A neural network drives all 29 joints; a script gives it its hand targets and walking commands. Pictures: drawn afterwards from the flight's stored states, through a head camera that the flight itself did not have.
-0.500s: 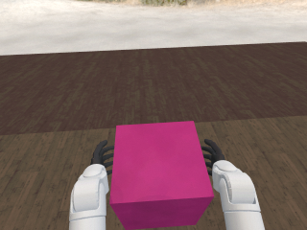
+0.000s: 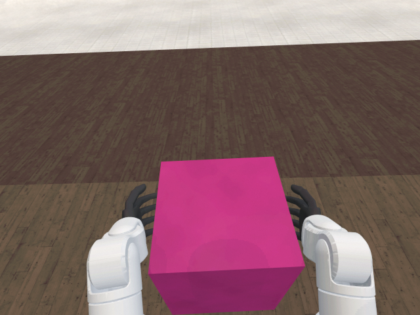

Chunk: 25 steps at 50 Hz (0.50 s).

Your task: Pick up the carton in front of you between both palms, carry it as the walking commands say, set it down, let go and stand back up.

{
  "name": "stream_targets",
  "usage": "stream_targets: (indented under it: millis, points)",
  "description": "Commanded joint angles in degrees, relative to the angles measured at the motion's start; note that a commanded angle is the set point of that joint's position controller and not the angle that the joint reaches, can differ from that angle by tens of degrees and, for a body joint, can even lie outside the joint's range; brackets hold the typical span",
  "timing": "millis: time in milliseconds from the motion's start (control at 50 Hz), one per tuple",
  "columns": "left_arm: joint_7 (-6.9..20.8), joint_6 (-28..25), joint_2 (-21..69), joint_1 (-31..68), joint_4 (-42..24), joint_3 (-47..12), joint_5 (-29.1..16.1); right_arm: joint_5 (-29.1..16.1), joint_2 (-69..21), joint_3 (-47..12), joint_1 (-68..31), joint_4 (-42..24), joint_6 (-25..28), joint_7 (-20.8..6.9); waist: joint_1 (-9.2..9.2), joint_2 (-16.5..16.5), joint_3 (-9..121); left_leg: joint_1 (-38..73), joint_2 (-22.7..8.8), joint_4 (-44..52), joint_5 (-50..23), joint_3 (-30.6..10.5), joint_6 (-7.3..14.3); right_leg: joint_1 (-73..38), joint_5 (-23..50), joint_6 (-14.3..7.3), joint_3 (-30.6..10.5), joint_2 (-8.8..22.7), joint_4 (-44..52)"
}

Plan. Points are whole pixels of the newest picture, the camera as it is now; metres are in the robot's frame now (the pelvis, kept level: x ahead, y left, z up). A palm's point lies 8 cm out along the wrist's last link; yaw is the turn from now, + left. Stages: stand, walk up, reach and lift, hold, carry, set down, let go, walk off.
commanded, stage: carry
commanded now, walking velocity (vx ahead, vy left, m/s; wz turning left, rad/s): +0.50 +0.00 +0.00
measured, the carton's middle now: (220, 239) +0.28 +0.01 +0.01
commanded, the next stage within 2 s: none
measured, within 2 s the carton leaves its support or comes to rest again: neither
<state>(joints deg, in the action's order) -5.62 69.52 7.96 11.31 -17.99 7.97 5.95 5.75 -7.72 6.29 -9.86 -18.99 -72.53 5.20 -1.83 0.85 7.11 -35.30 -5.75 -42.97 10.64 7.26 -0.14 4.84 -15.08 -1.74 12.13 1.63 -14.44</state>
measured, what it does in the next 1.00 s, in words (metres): walks ahead: left foot, then right foot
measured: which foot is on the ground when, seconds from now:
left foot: up 0.00-0.14, down 0.16-0.70, up 0.72-1.00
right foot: down 0.00-0.18, up 0.20-0.64, down 0.66-1.00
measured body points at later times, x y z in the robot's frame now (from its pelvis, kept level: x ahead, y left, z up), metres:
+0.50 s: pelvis +0.33 +0.05 +0.00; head +0.35 +0.07 +0.45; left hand +0.62 +0.19 +0.06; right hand +0.59 -0.11 +0.07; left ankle +0.25 +0.12 -0.75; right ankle +0.43 -0.11 -0.69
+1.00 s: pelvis +0.67 +0.00 +0.00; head +0.69 -0.01 +0.45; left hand +0.95 +0.16 +0.09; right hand +0.95 -0.14 +0.08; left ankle +0.78 +0.16 -0.69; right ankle +0.60 -0.07 -0.75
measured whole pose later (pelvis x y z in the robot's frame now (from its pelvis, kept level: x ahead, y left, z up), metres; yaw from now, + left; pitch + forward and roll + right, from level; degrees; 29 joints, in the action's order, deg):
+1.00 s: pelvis +0.67 +0.00 +0.00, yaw +1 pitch +4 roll +2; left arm -5.0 67.6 7.7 9.1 -23.3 6.7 5.4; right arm 6.8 -7.5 3.7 -7.3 -24.7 -70.7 4.7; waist -0.6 0.0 3.4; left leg -36.2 -6.6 -44.1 7.1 6.6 -0.2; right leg 4.6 -14.3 -2.8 13.3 1.8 -14.3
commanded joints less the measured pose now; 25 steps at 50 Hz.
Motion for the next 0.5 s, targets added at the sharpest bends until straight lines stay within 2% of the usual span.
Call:
stream_targets:
  millis: [0, 40, 60, 80, 100, 120, 140, 160, 180, 220, 240, 260, 300, 340, 400, 480]
  points:
    - [16.0, 1.6, 51.4, 22.4, 0.7, -41.7, -24.5, -20.4, -50.5, -39.5, -26.6, -2.3, 2.4, -12.8, 0.35, 7.8, 5.1, -0.1, 2.5, 9.5, -5.2, 4.2, 0.7, -9.0, 20.7, -4.6, -6.3, 12.5, 3.3]
    - [16.3, 1.0, 52.1, 21.6, 0.8, -41.9, -23.9, -20.4, -51.1, -40.3, -26.9, -3.4, 2.9, -13.0, 0.63, 9.5, 3.7, 3.4, 2.8, 12.3, -7.8, 5.2, 1.6, -8.2, 22.1, -3.6, -4.9, 12.5, 2.0]
    - [16.4, 0.7, 52.3, 21.3, 0.6, -42.0, -23.6, -20.6, -51.3, -40.5, -26.9, -3.8, 3.2, -13.1, 0.83, 9.8, 3.8, 6.7, 3.5, 13.7, -8.1, 6.1, 2.2, -7.8, 25.8, -3.1, -3.7, 12.4, -0.3]
    - [16.5, 0.5, 52.4, 21.2, 0.3, -42.1, -23.4, -20.7, -51.6, -40.5, -26.9, -3.9, 3.4, -13.3, 1.22, 9.2, 5.3, 12.3, 4.9, 15.5, -7.8, 7.9, 2.5, -7.0, 31.4, -2.2, -1.2, 11.8, -5.7]
    - [16.4, 0.4, 52.3, 21.1, -0.4, -42.5, -23.1, -20.6, -51.3, -40.3, -25.6, -3.3, 3.7, -13.4, 2.18, 6.1, 9.3, 23.2, 7.3, 17.2, -4.9, 9.8, 3.0, -4.4, 34.6, -0.6, 2.1, 9.3, -16.2]
    - [16.3, 0.2, 51.3, 21.7, -0.9, -42.7, -23.0, -20.8, -51.1, -40.4, -25.3, -3.2, 4.0, -13.7, 3.39, 2.3, 14.4, 37.4, 2.7, 16.8, -1.1, 3.9, 4.4, 4.4, 26.1, 1.0, 1.5, 7.5, -27.6]
    - [16.3, 0.1, 51.4, 21.1, -1.4, -43.0, -23.0, -20.6, -49.8, -40.0, -24.4, -3.0, 4.2, -13.9, 3.4, -11.7, 19.4, 48.4, -13.6, 21.5, 9.5, -21.2, 8.7, 17.9, 6.7, 3.5, 0.5, 3.6, -44.5]
    - [16.2, -0.2, 51.9, 24.3, -3.7, -43.7, -23.6, -21.7, -51.9, -41.3, -26.5, -2.9, 5.0, -14.3, 3.28, -15.9, 19.2, 55.7, -19.2, 28.9, 4.2, -35.9, 13.9, 32.6, -10.9, 3.4, -3.6, -2.3, -55.3]
    - [16.4, -0.5, 52.1, 24.9, -3.4, -43.8, -23.4, -21.7, -53.1, -41.1, -25.4, -2.6, 5.5, -14.4, 3.19, -14.1, 18.7, 51.9, -19.0, 29.0, -1.6, -34.9, 14.2, 34.3, -11.5, 1.8, -8.9, 0.6, -62.1]
    - [16.3, -1.9, 54.7, 23.1, -3.0, -44.3, -23.0, -22.4, -55.8, -41.4, -26.5, -4.9, 6.4, -14.5, 3.03, -6.2, 17.1, 45.3, -16.0, 27.8, -9.8, -22.9, 10.8, 33.9, -6.2, 0.4, -12.4, 5.2, -59.1]
    - [16.1, -2.5, 55.9, 22.2, -2.9, -44.6, -22.9, -22.6, -56.4, -41.8, -27.0, -5.9, 6.9, -14.6, 2.84, -4.1, 16.3, 41.9, -14.7, 28.7, -11.3, -18.3, 8.7, 32.2, -3.4, 0.2, -12.4, 6.4, -55.2]
    - [15.9, -3.0, 56.9, 21.0, -2.9, -44.8, -22.7, -22.9, -57.0, -42.3, -26.8, -6.7, 7.2, -14.8, 2.69, -4.7, 16.3, 40.4, -13.3, 29.2, -11.9, -14.8, 7.3, 30.8, -1.2, 0.1, -11.6, 6.2, -51.9]
    - [15.5, -4.1, 58.1, 17.6, -3.1, -45.2, -21.8, -23.6, -56.8, -42.9, -24.9, -7.6, 7.7, -15.3, 2.74, -6.8, 16.7, 41.2, -11.8, 29.4, -15.1, -10.5, 6.8, 30.6, 0.6, 0.5, -9.1, 5.0, -46.4]
    - [14.8, -4.7, 57.8, 14.5, -2.5, -44.9, -20.5, -23.9, -56.0, -43.4, -22.8, -7.8, 7.8, -16.0, 2.78, -7.8, 15.1, 42.6, -11.0, 30.6, -16.3, -7.5, 7.2, 32.5, 2.9, 1.1, -7.1, 4.3, -40.9]
    - [14.3, -4.8, 56.7, 15.2, -4.6, -45.6, -20.3, -24.1, -54.1, -43.4, -21.8, -8.9, 7.7, -16.6, 2.76, -9.1, 10.5, 42.7, -9.4, 32.5, -16.2, -3.8, 7.3, 34.2, 7.9, 2.0, -4.7, 4.1, -31.3]
    - [14.0, -3.3, 53.0, 16.4, -7.5, -45.7, -21.4, -23.7, -49.4, -42.6, -22.1, -11.2, 6.5, -16.0, 3.05, -9.2, 4.8, 41.4, -7.6, 32.1, -21.2, 0.4, 6.9, 31.3, 12.8, 1.7, -0.9, 2.3, -19.9]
